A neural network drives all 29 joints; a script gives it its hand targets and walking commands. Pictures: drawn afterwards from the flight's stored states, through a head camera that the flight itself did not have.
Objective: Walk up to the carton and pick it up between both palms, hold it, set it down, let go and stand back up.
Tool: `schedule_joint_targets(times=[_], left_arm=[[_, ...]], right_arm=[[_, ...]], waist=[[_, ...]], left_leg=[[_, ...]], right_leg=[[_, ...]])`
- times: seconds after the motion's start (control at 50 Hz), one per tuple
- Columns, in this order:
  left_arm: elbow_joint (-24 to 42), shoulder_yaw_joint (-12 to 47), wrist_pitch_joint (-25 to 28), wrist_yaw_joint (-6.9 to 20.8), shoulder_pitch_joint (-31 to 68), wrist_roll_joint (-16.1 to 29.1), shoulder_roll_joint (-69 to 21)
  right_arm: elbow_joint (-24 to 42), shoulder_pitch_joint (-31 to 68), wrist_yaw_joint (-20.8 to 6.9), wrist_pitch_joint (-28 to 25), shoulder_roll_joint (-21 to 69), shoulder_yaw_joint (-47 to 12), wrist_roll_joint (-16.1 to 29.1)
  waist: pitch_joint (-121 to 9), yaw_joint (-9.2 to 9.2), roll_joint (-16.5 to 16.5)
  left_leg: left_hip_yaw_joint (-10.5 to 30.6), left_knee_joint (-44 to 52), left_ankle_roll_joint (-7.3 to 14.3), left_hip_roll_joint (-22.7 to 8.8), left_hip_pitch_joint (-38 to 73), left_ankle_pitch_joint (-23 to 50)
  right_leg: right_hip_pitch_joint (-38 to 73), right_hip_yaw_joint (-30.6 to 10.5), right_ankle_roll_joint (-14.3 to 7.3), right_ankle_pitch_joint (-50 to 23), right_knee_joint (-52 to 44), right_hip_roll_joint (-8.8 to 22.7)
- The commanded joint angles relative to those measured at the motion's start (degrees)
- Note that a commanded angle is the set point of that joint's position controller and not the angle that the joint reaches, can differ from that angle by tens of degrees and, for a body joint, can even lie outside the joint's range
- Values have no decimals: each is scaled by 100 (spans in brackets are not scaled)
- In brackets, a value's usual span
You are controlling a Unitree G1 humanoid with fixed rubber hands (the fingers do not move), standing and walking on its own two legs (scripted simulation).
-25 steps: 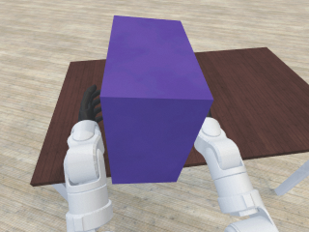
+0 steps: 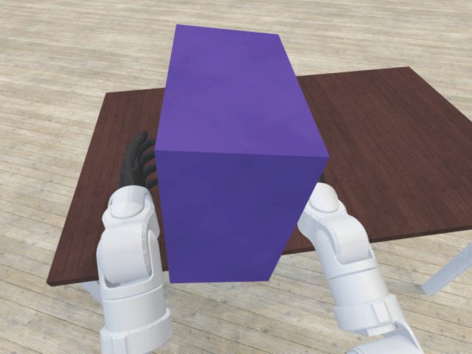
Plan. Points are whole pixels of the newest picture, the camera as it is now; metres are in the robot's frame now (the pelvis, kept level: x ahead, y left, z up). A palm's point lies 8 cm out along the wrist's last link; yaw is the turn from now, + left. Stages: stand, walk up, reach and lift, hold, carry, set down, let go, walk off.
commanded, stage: hold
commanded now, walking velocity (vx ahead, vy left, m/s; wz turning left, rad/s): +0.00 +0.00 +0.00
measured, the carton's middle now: (224, 158) +0.41 +0.00 +0.14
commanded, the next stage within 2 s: none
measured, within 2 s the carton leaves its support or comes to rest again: neither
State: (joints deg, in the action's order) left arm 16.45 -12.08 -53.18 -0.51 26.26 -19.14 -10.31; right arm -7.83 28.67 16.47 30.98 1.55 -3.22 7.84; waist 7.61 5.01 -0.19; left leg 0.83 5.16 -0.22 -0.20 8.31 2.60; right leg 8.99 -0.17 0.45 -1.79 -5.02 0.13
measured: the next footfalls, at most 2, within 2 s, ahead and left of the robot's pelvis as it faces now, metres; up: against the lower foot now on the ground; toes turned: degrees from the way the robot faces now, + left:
none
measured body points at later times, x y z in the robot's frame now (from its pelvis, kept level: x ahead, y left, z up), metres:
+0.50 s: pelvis -0.01 +0.00 +0.00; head +0.01 +0.00 +0.45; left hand +0.35 +0.13 +0.17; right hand +0.36 -0.13 +0.14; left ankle +0.01 +0.12 -0.76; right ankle +0.00 -0.12 -0.76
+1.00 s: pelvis +0.00 +0.00 +0.00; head +0.01 +0.00 +0.45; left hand +0.35 +0.13 +0.17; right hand +0.36 -0.13 +0.14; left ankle +0.01 +0.12 -0.76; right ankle +0.00 -0.12 -0.76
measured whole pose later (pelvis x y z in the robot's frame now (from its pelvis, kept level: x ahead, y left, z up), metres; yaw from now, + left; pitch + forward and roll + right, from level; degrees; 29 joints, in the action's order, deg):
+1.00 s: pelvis +0.00 +0.00 +0.00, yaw +0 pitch -6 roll +0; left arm 15.4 -12.3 -52.8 -1.0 27.1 -18.9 -10.2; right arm -9.0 30.0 16.1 31.0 1.5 -2.6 7.4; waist 7.2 4.7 -0.1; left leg 1.0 5.1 -0.1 -0.1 8.0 2.9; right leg 8.6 0.0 0.5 -1.9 -4.7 0.2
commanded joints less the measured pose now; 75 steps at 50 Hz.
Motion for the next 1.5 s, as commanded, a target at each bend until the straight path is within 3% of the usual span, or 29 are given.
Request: schedule_joint_targets(times=[0.0, 0.04, 0.08, 0.18, 0.22, 0.24, 0.3, 0.44, 0.5, 0.58, 0.68, 0.78, 0.8, 0.92, 1.12, 1.18, 1.24, 1.32, 1.4, 1.48], left_arm=[[1107, 2845, 401, 762, 3200, 1288, -2334], [1013, 2818, 325, 755, 3026, 1280, -2277], [930, 2677, 268, 792, 3022, 1220, -2136], [698, 2488, 316, 839, 3171, 1140, -2099], [518, 2394, 356, 841, 3268, 1030, -2041], [595, 2432, 380, 836, 3330, 1034, -2070], [462, 2315, 376, 806, 3161, 1048, -2135], [841, 2690, 532, 705, 3457, 1233, -2304], [652, 2635, 465, 722, 3236, 1192, -2244], [324, 2264, 378, 812, 3183, 997, -2003], [776, 2575, 493, 777, 3366, 1228, -2304], [894, 2745, 406, 743, 3217, 1176, -2196], [817, 2654, 381, 740, 3168, 1146, -2131], [559, 2495, 376, 792, 3341, 1120, -2133], [802, 2609, 462, 744, 3324, 1218, -2262], [674, 2615, 372, 746, 3128, 1176, -2184], [586, 2495, 323, 789, 3211, 1085, -2054], [756, 2520, 355, 791, 3275, 1155, -2136], [648, 2541, 404, 787, 3438, 1187, -2251], [826, 2715, 479, 740, 3470, 1250, -2297]], right_arm=[[2352, 3841, -537, -511, 2530, -2404, 657], [2377, 3777, -524, -490, 2467, -2367, 694], [2157, 3647, -529, -425, 2379, -2253, 613], [1937, 3722, -540, -445, 2387, -2072, 489], [1648, 3708, -549, -465, 2327, -1895, 420], [1654, 3717, -561, -498, 2338, -1899, 431], [1765, 3827, -574, -511, 2351, -1993, 457], [2076, 4058, -592, -578, 2587, -2222, 542], [2009, 3839, -588, -518, 2505, -2191, 511], [1504, 3688, -590, -465, 2352, -1874, 402], [2127, 4071, -559, -554, 2645, -2269, 609], [2042, 3764, -530, -489, 2469, -2230, 622], [1955, 3718, -535, -476, 2422, -2191, 611], [1752, 3934, -605, -476, 2340, -1890, 414], [2041, 3899, -602, -510, 2568, -2221, 563], [2008, 3781, -565, -468, 2467, -2152, 574], [1753, 3737, -595, -461, 2306, -1929, 486], [1844, 3823, -586, -478, 2423, -2076, 557], [2007, 4122, -582, -526, 2471, -2084, 523], [2001, 4097, -611, -529, 2562, -2184, 527]], waist=[[-3795, 25, 105], [-3598, 32, 121], [-3411, 7, -62], [-3086, -32, -25], [-2852, -24, 129], [-2918, -13, 227], [-3031, -84, 112], [-3716, -29, 2], [-3473, -15, 44], [-2949, -67, -25], [-3705, -75, -53], [-3504, 9, 237], [-3365, -13, 116], [-2998, -30, 83], [-3717, -42, 2], [-3518, -35, 70], [-3160, -32, 147], [-3260, -48, 102], [-3369, -66, 66], [-3705, 1, 75]], left_leg=[[-101, -174, 15, 80, 942, 2205], [-66, -194, 14, 69, 975, 2214], [-86, -152, 37, 66, 863, 1878], [-162, 42, 111, 55, 542, 1113], [-186, 78, 87, 55, 411, 927], [-176, 38, 49, 42, 429, 976], [-188, 21, 84, 49, 598, 1198], [-118, -66, 96, 42, 719, 1550], [-123, -97, 62, 54, 644, 1487], [-201, 49, 142, 62, 432, 871], [-134, 3, 137, 84, 545, 1558], [-102, -122, 15, 88, 710, 1812], [-111, -76, 41, 61, 685, 1683], [-109, -14, 69, 12, 528, 1035], [-118, -51, 65, 49, 718, 1689], [-120, -72, 41, 67, 613, 1674], [-128, -69, 22, 59, 528, 1302], [-133, -32, 60, 48, 632, 1516], [-132, -25, 91, 36, 525, 1173], [-102, -96, 82, 57, 789, 1442]], right_leg=[[1133, 81, 321, -2092, 627, -202], [1056, 73, 322, -2077, 615, -193], [1046, 78, 327, -1873, 568, -199], [1002, 67, 381, -1306, 523, -151], [931, 87, 335, -1085, 477, -148], [900, 103, 294, -1022, 476, -156], [940, 98, 328, -1199, 451, -151], [975, 83, 332, -1525, 591, -185], [976, 65, 305, -1486, 558, -153], [879, 47, 337, -1026, 459, -144], [1338, 54, 369, -1921, 682, -112], [1108, 42, 332, -1848, 611, -158], [1012, 71, 340, -1708, 590, -167], [813, 96, 288, -972, 489, -153], [1095, 99, 336, -1713, 591, -183], [1074, 36, 346, -1710, 580, -159], [815, 73, 306, -1190, 518, -157], [994, 65, 318, -1527, 532, -141], [933, 81, 326, -1181, 547, -154], [919, 72, 308, -1483, 595, -135]])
